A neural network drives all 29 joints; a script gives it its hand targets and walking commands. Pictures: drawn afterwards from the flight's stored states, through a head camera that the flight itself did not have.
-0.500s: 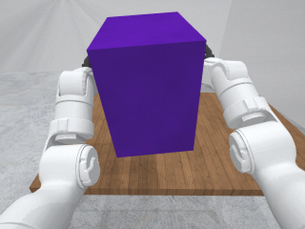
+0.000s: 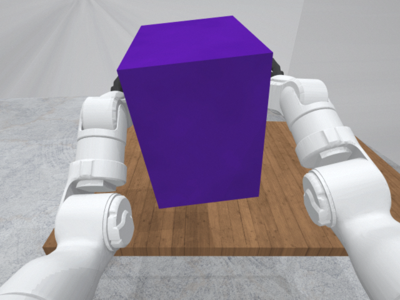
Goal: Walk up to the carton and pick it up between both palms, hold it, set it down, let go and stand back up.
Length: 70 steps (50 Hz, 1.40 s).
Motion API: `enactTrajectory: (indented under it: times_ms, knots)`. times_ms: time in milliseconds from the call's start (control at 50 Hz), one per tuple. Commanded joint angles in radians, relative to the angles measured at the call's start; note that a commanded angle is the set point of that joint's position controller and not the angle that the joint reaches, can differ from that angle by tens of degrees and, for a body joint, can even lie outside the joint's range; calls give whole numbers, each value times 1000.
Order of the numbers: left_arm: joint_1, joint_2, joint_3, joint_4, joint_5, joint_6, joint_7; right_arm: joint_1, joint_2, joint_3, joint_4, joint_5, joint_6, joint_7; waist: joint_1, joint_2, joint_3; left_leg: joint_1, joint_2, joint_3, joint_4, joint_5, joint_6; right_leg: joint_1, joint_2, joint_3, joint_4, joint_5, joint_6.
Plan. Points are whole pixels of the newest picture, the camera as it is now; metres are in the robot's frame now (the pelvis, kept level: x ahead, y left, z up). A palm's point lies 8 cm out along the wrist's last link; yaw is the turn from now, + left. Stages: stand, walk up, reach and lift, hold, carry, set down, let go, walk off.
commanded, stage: hold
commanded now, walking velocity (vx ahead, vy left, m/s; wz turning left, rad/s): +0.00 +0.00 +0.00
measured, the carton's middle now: (197, 107) +0.39 +0.00 +0.29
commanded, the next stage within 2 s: none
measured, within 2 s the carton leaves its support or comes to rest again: neither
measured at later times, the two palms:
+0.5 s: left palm (120, 101) +0.37 +0.15 +0.31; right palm (274, 91) +0.36 -0.14 +0.33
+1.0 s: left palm (120, 102) +0.37 +0.15 +0.30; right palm (273, 92) +0.36 -0.14 +0.33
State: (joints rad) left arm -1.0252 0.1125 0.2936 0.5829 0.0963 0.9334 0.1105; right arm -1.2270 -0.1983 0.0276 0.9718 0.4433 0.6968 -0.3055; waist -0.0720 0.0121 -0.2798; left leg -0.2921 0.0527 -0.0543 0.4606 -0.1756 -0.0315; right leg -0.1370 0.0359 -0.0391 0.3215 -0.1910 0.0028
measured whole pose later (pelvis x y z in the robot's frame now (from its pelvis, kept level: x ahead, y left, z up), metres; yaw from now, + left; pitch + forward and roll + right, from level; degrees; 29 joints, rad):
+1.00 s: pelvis +0.00 +0.00 +0.00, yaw +0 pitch -1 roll -2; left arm -1.05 0.12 0.31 0.63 0.10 0.92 0.11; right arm -1.21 -0.20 0.04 0.97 0.45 0.70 -0.31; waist -0.07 0.01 -0.27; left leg -0.27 0.05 -0.05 0.45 -0.18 -0.03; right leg -0.11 0.04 -0.03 0.31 -0.19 0.00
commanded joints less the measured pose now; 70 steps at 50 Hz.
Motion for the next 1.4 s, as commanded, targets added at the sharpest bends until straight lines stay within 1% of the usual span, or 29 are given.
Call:
enactTrajectory:
  times_ms: [0, 80, 100, 160, 200, 280, 320, 380, 400, 420, 520, 540, 680, 700, 720, 780, 800, 820, 880, 900, 960, 1040, 1080, 1120, 1140, 1180, 1200, 1260, 1380]
  knots:
    - [-1093, -614, -279, -236, -180, -140, -130, -948, 709, 107, -415, 207, -17, 160, 0, 72, -352, 285, -84, -6, -21, 268, -41, -40, 59, 56, -49, 184, 68]
    - [-1086, -585, -231, -110, -163, -136, -138, -955, 698, 83, -339, 178, -12, 153, -2, 38, -266, 260, -79, -15, -47, 206, -18, -69, 54, 59, -72, 125, 68]
    - [-1105, -605, -243, -155, -160, -142, -139, -968, 710, 83, -325, 181, -14, 155, 16, 58, -290, 273, -78, -9, -40, 194, -20, -73, 57, 62, -68, 103, 58]
    - [-1197, -656, -318, -304, -209, -169, -126, -973, 726, 70, -358, 193, -36, 164, -6, 123, -452, 318, -75, -14, -14, 285, -54, -40, 63, 60, -40, 170, 47]
    - [-1132, -617, -260, -169, -186, -148, -122, -981, 702, 72, -369, 191, -18, 159, -4, 58, -361, 281, -82, -13, -22, 261, -36, -45, 65, 59, -57, 177, 66]
    - [-1103, -611, -258, -217, -176, -158, -135, -937, 699, 96, -376, 195, -23, 146, 1, 64, -386, 317, -85, -10, -20, 289, -31, -22, 61, 65, -56, 210, 67]
    - [-1058, -563, -190, -47, -140, -136, -143, -933, 695, 73, -300, 179, 1, 137, 2, 30, -207, 238, -86, 2, -49, 177, -15, -65, 45, 77, -73, 137, 78]
    - [-1114, -617, -254, -188, -180, -163, -143, -992, 713, 94, -404, 204, -34, 144, 24, 65, -371, 294, -77, -4, -32, 265, -25, -33, 56, 66, -59, 165, 64]
    - [-1120, -634, -290, -240, -193, -165, -138, -977, 723, 91, -397, 213, -34, 145, 7, 94, -409, 320, -77, -11, -16, 315, -44, -27, 67, 61, -50, 204, 61]
    - [-1118, -621, -264, -177, -187, -155, -137, -985, 703, 86, -392, 199, -26, 144, -1, 69, -358, 288, -80, -15, -17, 287, -35, -37, 61, 61, -60, 196, 66]
    - [-1134, -622, -286, -253, -191, -159, -129, -954, 703, 78, -390, 201, -20, 148, -24, 97, -362, 304, -82, -17, -29, 263, -46, -40, 63, 57, -63, 177, 64]
    - [-1124, -595, -244, -161, -181, -152, -128, -966, 702, 68, -363, 185, -10, 147, -15, 37, -304, 271, -83, -24, -39, 205, -24, -61, 55, 58, -67, 133, 69]
    - [-1131, -616, -252, -194, -183, -160, -120, -965, 729, 65, -355, 192, -17, 160, 5, 77, -341, 277, -79, -15, -33, 226, -28, -59, 56, 67, -62, 136, 65]
    - [-1138, -632, -295, -264, -198, -167, -118, -976, 733, 84, -410, 208, -29, 159, -1, 94, -412, 324, -87, -16, -16, 299, -37, -40, 59, 62, -56, 197, 66]
    - [-1107, -607, -254, -176, -186, -152, -119, -961, 707, 85, -358, 205, -14, 155, -2, 75, -353, 291, -82, -16, -24, 284, -36, -39, 61, 71, -59, 198, 71]
    - [-1091, -607, -252, -171, -182, -151, -127, -965, 697, 74, -384, 192, -18, 148, 6, 53, -343, 296, -80, -19, -31, 256, -29, -43, 62, 65, -64, 165, 75]
    - [-1075, -621, -252, -147, -173, -147, -130, -955, 690, 65, -356, 182, -18, 147, 0, 85, -306, 297, -80, -12, -37, 243, -30, -56, 57, 70, -80, 145, 69]
    - [-1100, -636, -284, -255, -192, -155, -126, -947, 703, 96, -415, 201, -31, 148, -7, 96, -402, 344, -79, -14, -18, 320, -37, -27, 65, 58, -63, 218, 61]
    - [-1071, -631, -293, -272, -180, -139, -130, -899, 687, 112, -419, 212, -14, 144, -28, 98, -392, 358, -85, -10, -5, 360, -56, -4, 72, 55, -60, 269, 69]
    - [-1073, -599, -255, -216, -163, -132, -133, -918, 687, 96, -393, 208, 0, 143, -18, 54, -324, 322, -86, -9, -25, 303, -43, -18, 66, 59, -68, 220, 80]
    - [-1063, -596, -248, -157, -162, -130, -134, -960, 702, 124, -419, 213, -10, 142, 13, 36, -298, 289, -81, -5, -36, 241, -19, -49, 56, 57, -72, 152, 74]
    - [-1081, -645, -311, -245, -201, -136, -125, -965, 687, 92, -427, 209, -17, 148, -19, 96, -364, 315, -79, -21, -19, 322, -43, -44, 65, 56, -64, 199, 64]
    - [-1130, -682, -353, -389, -214, -144, -117, -954, 695, 116, -477, 240, -26, 156, -16, 134, -472, 379, -79, -19, 4, 404, -65, -6, 78, 56, -41, 276, 64]
    - [-1068, -627, -284, -230, -186, -121, -118, -908, 664, 89, -410, 210, 1, 155, -34, 75, -315, 300, -81, -23, -13, 327, -55, -40, 67, 54, -60, 220, 72]
    - [-1073, -600, -257, -192, -159, -118, -122, -915, 678, 81, -360, 195, 6, 155, -10, 67, -263, 288, -87, -13, -37, 265, -37, -64, 57, 68, -74, 166, 72]
    - [-1082, -625, -294, -257, -187, -124, -127, -931, 681, 110, -396, 223, -5, 155, -16, 102, -330, 301, -72, -22, -34, 304, -43, -37, 63, 51, -57, 207, 62]
    - [-1053, -614, -262, -172, -155, -115, -133, -925, 682, 98, -355, 205, 5, 156, -14, 84, -248, 281, -76, -18, -43, 259, -42, -65, 60, 57, -71, 152, 64]
    - [-1101, -611, -257, -185, -167, -127, -130, -973, 702, 103, -364, 205, -5, 156, 12, 81, -312, 295, -75, -10, -34, 248, -33, -65, 59, 62, -67, 140, 60]
    - [-1123, -632, -293, -275, -197, -141, -117, -961, 700, 93, -425, 207, -12, 165, -13, 77, -427, 340, -81, -18, -13, 323, -46, -15, 72, 51, -48, 229, 63]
